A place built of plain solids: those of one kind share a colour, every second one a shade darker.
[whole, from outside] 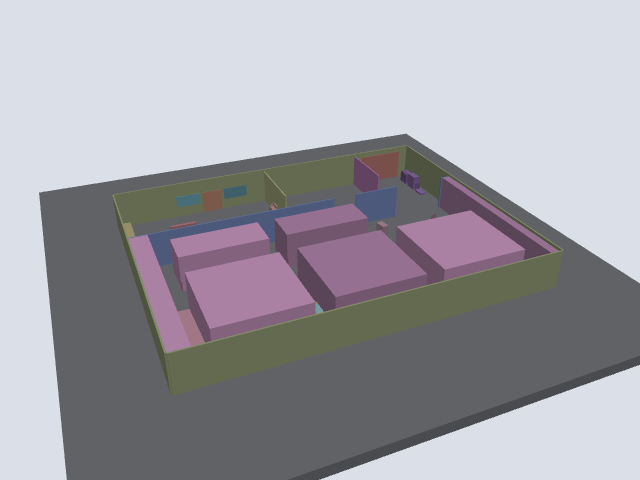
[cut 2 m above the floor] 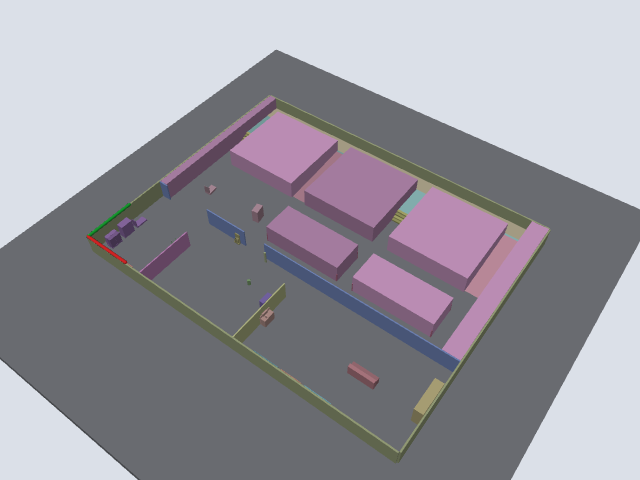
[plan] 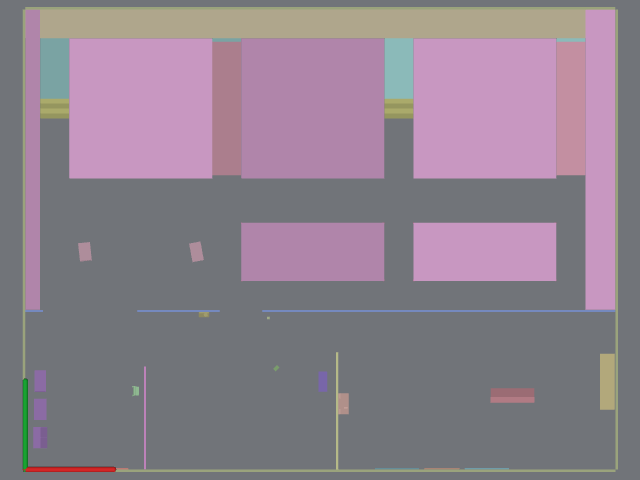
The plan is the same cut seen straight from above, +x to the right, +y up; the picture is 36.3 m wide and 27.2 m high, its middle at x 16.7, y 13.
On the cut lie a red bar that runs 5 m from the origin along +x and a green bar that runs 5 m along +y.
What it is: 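A self-storage house; a reception shop, a loading bay, aisles of roller-shutter units, steps and trolley ramps up to a raised back half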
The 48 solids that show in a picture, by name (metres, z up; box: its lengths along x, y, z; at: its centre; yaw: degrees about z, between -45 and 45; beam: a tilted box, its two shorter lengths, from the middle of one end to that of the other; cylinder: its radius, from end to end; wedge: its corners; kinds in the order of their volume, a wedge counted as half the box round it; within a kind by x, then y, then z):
{
 "units_1": {"box": [0.83, 17.0, 3.52], "at": [0.42, 17.55, 1.71]},
 "units_2": {"box": [8.1, 7.94, 3.52], "at": [6.54, 20.45, 1.71]},
 "units_3": {"box": [8.1, 3.3, 3.52], "at": [16.29, 12.33, 1.71]},
 "units_4": {"box": [8.1, 7.94, 3.52], "at": [16.29, 20.45, 1.71]},
 "units_5": {"box": [8.1, 3.3, 3.52], "at": [26.04, 12.33, 1.71]},
 "units_6": {"box": [8.1, 7.94, 3.52], "at": [26.04, 20.45, 1.71]},
 "units_7": {"box": [1.69, 17.0, 3.52], "at": [32.59, 17.55, 1.71]},
 "wall_1": {"box": [0.15, 26.06, 3.77], "at": [-0.07, 13.03, 1.83]},
 "wall_2": {"box": [33.44, 0.15, 3.77], "at": [16.72, -0.07, 1.83]},
 "wall_3": {"box": [33.44, 0.15, 3.77], "at": [16.72, 26.14, 1.83]},
 "wall_4": {"box": [0.15, 26.06, 3.77], "at": [33.52, 13.03, 1.83]},
 "back_half_1": {"box": [33.44, 1.63, 0.68], "at": [16.72, 25.25, 0.29]},
 "front_line_1": {"box": [1.0, 0.12, 3.52], "at": [0.5, 8.98, 1.71]},
 "front_line_2": {"box": [4.68, 0.12, 3.52], "at": [8.68, 8.98, 1.71]},
 "front_line_3": {"box": [20.02, 0.12, 3.52], "at": [23.43, 8.98, 1.71]},
 "spine_1": {"wedge": [[10.6, 16.67, -0.05], [10.6, 16.67, 0.0], [10.6, 24.23, -0.05], [10.6, 24.23, 0.63], [12.23, 16.67, -0.05], [12.23, 16.67, 0.0], [12.23, 24.23, -0.05], [12.23, 24.23, 0.63]]},
 "spine_2": {"wedge": [[30.1, 16.67, -0.05], [30.1, 16.67, 0.0], [30.1, 24.23, -0.05], [30.1, 24.23, 0.63], [31.73, 16.67, -0.05], [31.73, 16.67, 0.0], [31.73, 24.23, -0.05], [31.73, 24.23, 0.63]]},
 "spine_head_1": {"box": [1.63, 3.42, 0.68], "at": [1.67, 22.72, 0.29]},
 "spine_head_2": {"box": [1.63, 0.2, 0.68], "at": [11.41, 24.33, 0.29]},
 "spine_head_3": {"box": [1.63, 3.42, 0.68], "at": [21.16, 22.72, 0.29]},
 "spine_head_4": {"box": [1.63, 0.2, 0.68], "at": [30.91, 24.33, 0.29]},
 "shelving_1": {"box": [0.84, 3.17, 2.14], "at": [32.99, 4.97, 1.02]},
 "reception_side_1": {"box": [0.12, 6.64, 3.52], "at": [17.67, 3.32, 1.71]},
 "bay_side_1": {"box": [0.12, 5.84, 3.52], "at": [6.78, 2.92, 1.71]},
 "bay_1": {"box": [0.39, 0.59, 1.06], "at": [0.65, 1.5, 0.67]},
 "bay_2": {"box": [0.39, 0.59, 1.06], "at": [0.65, 2.1, 0.67]},
 "bay_3": {"box": [0.71, 1.2, 1.52], "at": [0.85, 3.4, 0.71]},
 "bay_4": {"box": [0.66, 1.23, 0.22], "at": [0.85, 5.0, 0.06]},
 "bay_5": {"box": [0.39, 0.59, 1.06], "at": [1.05, 1.5, 0.67]},
 "bay_6": {"box": [0.39, 0.59, 1.06], "at": [1.05, 2.1, 0.67]},
 "counter_1": {"box": [2.5, 0.33, 1.14], "at": [27.61, 3.94, 0.52]},
 "counter_2": {"box": [2.48, 0.49, 0.79], "at": [27.61, 4.35, 0.34]},
 "split_steps_1": {"box": [1.63, 0.29, 0.21], "at": [1.67, 20.04, 0.05]},
 "split_steps_2": {"box": [1.63, 0.29, 0.36], "at": [1.67, 20.32, 0.13]},
 "split_steps_3": {"box": [1.63, 0.29, 0.52], "at": [1.67, 20.59, 0.21]},
 "split_steps_4": {"box": [1.63, 0.29, 0.68], "at": [1.67, 20.88, 0.29]},
 "split_steps_5": {"box": [1.63, 0.29, 0.21], "at": [21.16, 20.04, 0.05]},
 "split_steps_6": {"box": [1.63, 0.29, 0.36], "at": [21.16, 20.32, 0.13]},
 "split_steps_7": {"box": [1.63, 0.29, 0.52], "at": [21.16, 20.59, 0.21]},
 "split_steps_8": {"box": [1.63, 0.29, 0.68], "at": [21.16, 20.88, 0.29]},
 "park_1": {"box": [0.68, 1.05, 0.29], "at": [3.38, 12.33, 0.09], "yaw": 6.0},
 "park_2": {"box": [0.66, 1.07, 1.5], "at": [9.7, 12.33, 0.7], "yaw": 10.7},
 "loading_door_1": {"box": [4.84, 0.08, 3.22], "at": [3.42, 0.04, 1.56]},
 "more_packing_table_packing_table_1": {"box": [0.6, 1.2, 0.97], "at": [18.03, 3.72, 0.44]},
 "cleaner_cart_1": {"box": [0.5, 1.15, 1.07], "at": [16.86, 4.97, 0.48]},
 "front_glass_1": {"box": [2.5, 0.06, 1.2], "at": [21.06, 0.04, 1.7]},
 "front_glass_2": {"box": [2.5, 0.06, 1.2], "at": [26.16, 0.04, 1.7]},
 "door_glass_1": {"box": [2.0, 0.06, 2.35], "at": [23.61, 0.04, 1.12]}
}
